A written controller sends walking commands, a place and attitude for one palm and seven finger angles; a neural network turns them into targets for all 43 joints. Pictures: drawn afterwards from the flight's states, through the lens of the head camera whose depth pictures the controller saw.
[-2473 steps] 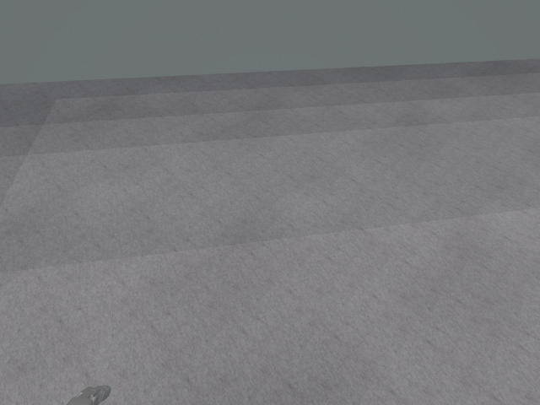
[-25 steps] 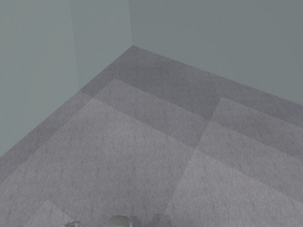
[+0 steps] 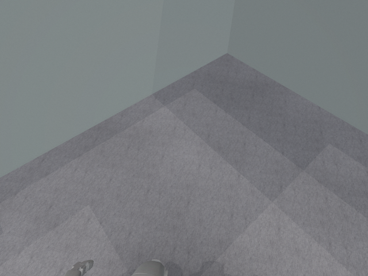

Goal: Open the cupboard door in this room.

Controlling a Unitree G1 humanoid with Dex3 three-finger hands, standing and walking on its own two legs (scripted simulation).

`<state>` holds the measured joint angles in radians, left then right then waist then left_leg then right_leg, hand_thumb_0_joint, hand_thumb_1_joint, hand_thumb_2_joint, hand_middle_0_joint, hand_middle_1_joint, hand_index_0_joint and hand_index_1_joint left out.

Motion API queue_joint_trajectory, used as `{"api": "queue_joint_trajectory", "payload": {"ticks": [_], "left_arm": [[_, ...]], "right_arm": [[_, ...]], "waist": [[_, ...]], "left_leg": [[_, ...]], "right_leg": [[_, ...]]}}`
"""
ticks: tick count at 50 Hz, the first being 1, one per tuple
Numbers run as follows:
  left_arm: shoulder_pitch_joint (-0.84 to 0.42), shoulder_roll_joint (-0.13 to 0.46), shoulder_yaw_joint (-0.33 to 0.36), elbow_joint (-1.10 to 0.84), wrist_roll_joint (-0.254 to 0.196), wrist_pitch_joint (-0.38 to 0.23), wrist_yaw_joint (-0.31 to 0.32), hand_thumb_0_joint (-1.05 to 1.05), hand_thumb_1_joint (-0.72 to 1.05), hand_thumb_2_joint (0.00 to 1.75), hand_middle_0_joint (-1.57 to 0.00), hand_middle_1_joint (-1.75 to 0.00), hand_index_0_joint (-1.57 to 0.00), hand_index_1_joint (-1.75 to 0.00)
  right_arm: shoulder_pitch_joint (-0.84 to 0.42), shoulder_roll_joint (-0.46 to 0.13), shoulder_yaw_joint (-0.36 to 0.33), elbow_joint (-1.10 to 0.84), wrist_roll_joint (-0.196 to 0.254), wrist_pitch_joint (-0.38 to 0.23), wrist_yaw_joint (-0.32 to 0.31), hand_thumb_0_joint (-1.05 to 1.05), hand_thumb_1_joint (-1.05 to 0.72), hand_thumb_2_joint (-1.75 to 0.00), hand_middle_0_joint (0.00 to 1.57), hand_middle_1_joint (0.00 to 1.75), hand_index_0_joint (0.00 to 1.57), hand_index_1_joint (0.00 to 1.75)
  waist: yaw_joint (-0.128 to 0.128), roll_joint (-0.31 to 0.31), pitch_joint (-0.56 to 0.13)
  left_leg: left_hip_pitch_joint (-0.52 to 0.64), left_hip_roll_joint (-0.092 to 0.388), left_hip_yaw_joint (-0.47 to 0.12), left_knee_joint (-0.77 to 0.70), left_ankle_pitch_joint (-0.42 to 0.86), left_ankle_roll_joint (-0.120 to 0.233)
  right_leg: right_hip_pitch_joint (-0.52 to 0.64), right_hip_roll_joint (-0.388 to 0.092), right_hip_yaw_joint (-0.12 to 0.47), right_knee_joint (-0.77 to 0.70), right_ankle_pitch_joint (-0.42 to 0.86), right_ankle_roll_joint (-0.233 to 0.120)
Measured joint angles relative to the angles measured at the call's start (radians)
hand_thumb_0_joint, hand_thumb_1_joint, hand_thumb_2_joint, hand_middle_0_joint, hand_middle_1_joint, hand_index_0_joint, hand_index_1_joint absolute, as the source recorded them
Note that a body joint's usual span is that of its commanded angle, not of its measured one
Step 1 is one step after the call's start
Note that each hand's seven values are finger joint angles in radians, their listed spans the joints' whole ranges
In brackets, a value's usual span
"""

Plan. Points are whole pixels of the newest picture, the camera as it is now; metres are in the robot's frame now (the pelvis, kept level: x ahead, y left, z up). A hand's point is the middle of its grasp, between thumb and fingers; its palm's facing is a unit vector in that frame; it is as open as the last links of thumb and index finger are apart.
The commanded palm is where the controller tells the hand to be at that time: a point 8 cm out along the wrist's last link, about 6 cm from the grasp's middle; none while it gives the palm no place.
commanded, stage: turn to face it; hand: left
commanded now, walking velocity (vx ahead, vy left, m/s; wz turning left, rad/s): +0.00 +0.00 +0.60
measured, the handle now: out of the picture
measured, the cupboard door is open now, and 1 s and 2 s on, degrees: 43 43 43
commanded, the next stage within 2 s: none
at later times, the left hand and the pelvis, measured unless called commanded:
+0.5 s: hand out of the picture +0.06 +0.22 -0.15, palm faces +0.31 -0.91 -0.26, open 7.4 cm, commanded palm none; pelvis +0.02 -0.02 +0.01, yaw +18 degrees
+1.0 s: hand out of the picture -0.04 +0.19 -0.17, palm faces +0.59 -0.77 -0.23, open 7.4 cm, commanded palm none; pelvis +0.03 -0.02 +0.01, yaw +36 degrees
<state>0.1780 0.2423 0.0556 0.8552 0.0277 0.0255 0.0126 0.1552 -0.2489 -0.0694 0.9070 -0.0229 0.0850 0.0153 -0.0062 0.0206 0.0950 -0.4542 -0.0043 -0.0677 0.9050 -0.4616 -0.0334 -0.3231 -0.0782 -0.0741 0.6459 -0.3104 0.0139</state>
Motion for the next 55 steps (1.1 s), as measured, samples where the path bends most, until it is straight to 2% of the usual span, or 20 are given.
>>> {"api": "queue_joint_trajectory", "payload": {"ticks": [2, 4, 8, 11, 12, 14, 16, 18, 21, 25, 28, 30, 32, 34, 36, 40, 43, 46, 49, 55], "left_arm": [[0.014, -0.016, -0.007, 0.002, 0.0, 0.003, 0.004, 0.0, 0.9, 0.9, -0.2, -0.3, -0.2, -0.3], [0.027, -0.026, -0.011, 0.008, 0.001, 0.004, 0.006, 0.0, 0.9, 0.9, -0.2, -0.3, -0.2, -0.3], [0.04, -0.033, -0.019, 0.016, 0.003, -0.009, 0.004, 0.0, 0.9, 0.9, -0.2, -0.3, -0.2, -0.3], [0.05, -0.033, -0.02, 0.022, -0.003, -0.012, -0.003, 0.0, 0.9, 0.9, -0.21, -0.3, -0.2, -0.3], [0.058, -0.034, -0.019, 0.021, -0.007, -0.007, -0.006, 0.0, 0.9, 0.9, -0.21, -0.3, -0.2, -0.3], [0.044, -0.016, -0.013, 0.035, -0.012, 0.016, -0.006, 0.0, 0.9, 0.9, -0.21, -0.3, -0.2, -0.3], [0.029, 0.0, -0.003, 0.046, -0.011, 0.038, -0.002, 0.01, 0.9, 0.9, -0.21, -0.3, -0.2, -0.3], [0.009, 0.009, 0.004, 0.051, -0.009, 0.046, -0.002, 0.01, 0.9, 0.9, -0.2, -0.3, -0.2, -0.3], [-0.018, 0.013, 0.008, 0.039, -0.012, 0.044, -0.005, 0.01, 0.9, 0.9, -0.2, -0.3, -0.2, -0.3], [-0.039, 0.014, 0.008, 0.015, -0.016, 0.031, -0.005, 0.01, 0.9, 0.9, -0.2, -0.3, -0.2, -0.3], [-0.029, 0.021, 0.006, -0.008, -0.011, 0.006, -0.003, 0.01, 0.9, 0.9, -0.2, -0.3, -0.2, -0.3], [-0.03, 0.007, 0.0, -0.006, -0.005, -0.003, 0.004, 0.0, 0.9, 0.9, -0.2, -0.3, -0.2, -0.3], [-0.018, -0.009, -0.007, -0.005, -0.003, -0.002, 0.007, 0.0, 0.9, 0.9, -0.2, -0.3, -0.2, -0.3], [-0.003, -0.02, -0.012, -0.001, -0.003, -0.001, 0.01, 0.0, 0.9, 0.9, -0.2, -0.3, -0.2, -0.3], [0.01, -0.026, -0.016, 0.004, -0.002, -0.004, 0.011, 0.0, 0.9, 0.9, -0.2, -0.3, -0.2, -0.3], [0.031, -0.029, -0.021, 0.015, 0.001, -0.011, 0.004, 0.0, 0.9, 0.9, -0.2, -0.3, -0.2, -0.3], [0.058, -0.026, -0.018, 0.025, -0.006, -0.006, -0.004, 0.0, 0.9, 0.9, -0.21, -0.3, -0.2, -0.3], [0.046, 0.0, -0.007, 0.045, -0.012, 0.031, -0.003, 0.01, 0.9, 0.9, -0.21, -0.3, -0.2, -0.3], [0.023, 0.017, 0.006, 0.057, -0.009, 0.049, -0.001, 0.01, 0.9, 0.9, -0.2, -0.3, -0.2, -0.3], [-0.026, 0.025, 0.011, 0.031, -0.013, 0.04, -0.005, 0.01, 0.9, 0.9, -0.2, -0.3, -0.2, -0.3]], "right_arm": [[-0.001, -0.008, -0.008, 0.006, -0.002, 0.005, 0.007, 0.01, -0.91, -0.9, 0.2, 0.3, 0.2, 0.3], [-0.005, -0.005, -0.01, 0.008, 0.0, 0.006, 0.011, 0.01, -0.91, -0.9, 0.2, 0.3, 0.2, 0.3], [-0.015, 0.008, 0.001, 0.001, 0.006, -0.008, 0.013, 0.01, -0.91, -0.9, 0.2, 0.3, 0.2, 0.3], [-0.026, 0.007, 0.01, -0.012, 0.008, -0.023, 0.013, 0.01, -0.91, -0.9, 0.2, 0.3, 0.19, 0.3], [-0.024, -0.001, 0.012, -0.021, 0.006, -0.031, 0.014, 0.01, -0.91, -0.9, 0.2, 0.3, 0.2, 0.3], [-0.032, 0.011, 0.012, -0.024, 0.001, -0.045, 0.007, 0.01, -0.91, -0.9, 0.2, 0.3, 0.2, 0.3], [-0.027, 0.023, 0.021, -0.026, -0.004, -0.052, 0.0, 0.01, -0.91, -0.9, 0.2, 0.3, 0.2, 0.3], [-0.015, 0.028, 0.024, -0.025, -0.006, -0.054, -0.01, 0.01, -0.91, -0.9, 0.2, 0.3, 0.2, 0.3], [-0.001, 0.028, 0.027, -0.014, -0.008, -0.052, -0.018, 0.01, -0.91, -0.9, 0.2, 0.3, 0.2, 0.3], [0.013, 0.023, 0.023, -0.002, -0.01, -0.038, -0.017, 0.01, -0.91, -0.9, 0.2, 0.3, 0.2, 0.3], [0.026, 0.019, 0.014, 0.0, -0.001, -0.022, -0.013, 0.01, -0.91, -0.9, 0.2, 0.3, 0.2, 0.3], [0.017, 0.004, 0.001, 0.008, 0.002, -0.01, -0.008, 0.01, -0.91, -0.9, 0.2, 0.3, 0.2, 0.3], [0.013, -0.008, -0.009, 0.014, 0.0, -0.003, 0.0, 0.01, -0.91, -0.9, 0.2, 0.3, 0.2, 0.3], [0.006, -0.01, -0.012, 0.018, 0.0, 0.003, 0.005, 0.01, -0.91, -0.9, 0.2, 0.3, 0.2, 0.3], [-0.002, -0.005, -0.009, 0.016, 0.002, 0.003, 0.009, 0.01, -0.91, -0.9, 0.2, 0.3, 0.2, 0.3], [-0.026, 0.005, 0.003, 0.003, 0.008, -0.008, 0.013, 0.01, -0.91, -0.9, 0.2, 0.3, 0.19, 0.3], [-0.036, 0.0, 0.012, -0.019, 0.007, -0.026, 0.015, 0.01, -0.91, -0.9, 0.2, 0.3, 0.19, 0.3], [-0.043, 0.014, 0.017, -0.029, 0.0, -0.048, 0.005, 0.01, -0.91, -0.9, 0.2, 0.3, 0.2, 0.3], [-0.027, 0.026, 0.026, -0.03, -0.005, -0.054, -0.009, 0.01, -0.91, -0.9, 0.2, 0.3, 0.2, 0.3], [0.002, 0.033, 0.032, -0.009, -0.008, -0.049, -0.019, 0.01, -0.91, -0.9, 0.2, 0.3, 0.2, 0.3]], "waist": [[-0.005, 0.0, -0.003], [-0.01, -0.017, -0.004], [-0.005, -0.066, 0.007], [0.001, -0.079, 0.015], [0.0, -0.069, 0.007], [0.002, -0.09, 0.015], [0.005, -0.098, 0.014], [0.003, -0.088, 0.01], [0.002, -0.062, 0.012], [-0.006, -0.028, 0.005], [-0.005, -0.026, -0.014], [-0.012, -0.004, -0.002], [-0.018, 0.003, 0.001], [-0.02, -0.007, 0.002], [-0.019, -0.03, 0.007], [-0.002, -0.071, 0.022], [0.003, -0.075, 0.017], [0.007, -0.097, 0.019], [0.01, -0.091, 0.012], [0.004, -0.051, 0.01]], "left_leg": [[-0.04, 0.006, 0.04, 0.158, -0.003, -0.007], [-0.038, 0.017, 0.083, 0.187, -0.002, -0.019], [0.052, 0.023, 0.149, -0.043, -0.009, -0.032], [0.138, 0.015, 0.17, -0.268, 0.11, -0.019], [0.161, 0.022, 0.158, -0.332, 0.203, 0.003], [0.136, 0.006, 0.144, -0.287, 0.189, 0.046], [0.131, 0.003, 0.125, -0.275, 0.15, 0.059], [0.137, 0.002, 0.095, -0.298, 0.156, 0.052], [0.149, 0.002, 0.051, -0.341, 0.189, 0.041], [0.147, 0.001, -0.003, -0.356, 0.205, 0.022], [0.106, -0.016, -0.029, -0.289, 0.156, 0.006], [0.044, -0.016, -0.018, -0.097, 0.018, 0.003], [-0.013, -0.011, 0.016, 0.096, -0.007, -0.004], [-0.032, 0.003, 0.057, 0.181, -0.002, -0.018], [-0.014, 0.015, 0.096, 0.138, -0.005, -0.031], [0.069, 0.02, 0.146, -0.095, 0.006, -0.032], [0.155, 0.019, 0.153, -0.317, 0.174, -0.006], [0.123, 0.0, 0.129, -0.269, 0.161, 0.059], [0.128, -0.004, 0.092, -0.291, 0.155, 0.062], [0.155, -0.012, 0.013, -0.377, 0.216, 0.046]], "right_leg": [[0.027, -0.013, -0.027, -0.033, -0.005, -0.002], [0.053, -0.027, -0.047, -0.077, 0.007, 0.0], [0.08, -0.061, -0.086, -0.113, 0.018, 0.005], [0.071, -0.082, -0.122, -0.055, -0.021, 0.02], [0.051, -0.082, -0.136, -0.007, -0.044, 0.028], [-0.019, -0.078, -0.076, 0.177, -0.178, 0.059], [-0.084, -0.047, -0.018, 0.335, -0.22, 0.068], [-0.12, -0.022, 0.01, 0.4, -0.195, 0.073], [-0.126, 0.0, 0.035, 0.356, -0.168, 0.076], [-0.065, 0.027, 0.047, 0.166, -0.135, 0.065], [0.021, 0.029, 0.048, -0.063, -0.005, 0.035], [0.024, 0.024, 0.015, -0.038, 0.004, 0.003], [0.048, 0.011, -0.018, -0.056, -0.007, -0.007], [0.074, -0.004, -0.039, -0.093, 0.001, -0.006], [0.094, -0.023, -0.058, -0.124, 0.014, -0.004], [0.104, -0.058, -0.094, -0.119, 0.004, 0.01], [0.074, -0.076, -0.125, -0.028, -0.047, 0.03], [-0.035, -0.061, -0.04, 0.255, -0.217, 0.065], [-0.112, -0.026, 0.012, 0.414, -0.199, 0.073], [-0.113, 0.01, 0.057, 0.302, -0.15, 0.074]]}}
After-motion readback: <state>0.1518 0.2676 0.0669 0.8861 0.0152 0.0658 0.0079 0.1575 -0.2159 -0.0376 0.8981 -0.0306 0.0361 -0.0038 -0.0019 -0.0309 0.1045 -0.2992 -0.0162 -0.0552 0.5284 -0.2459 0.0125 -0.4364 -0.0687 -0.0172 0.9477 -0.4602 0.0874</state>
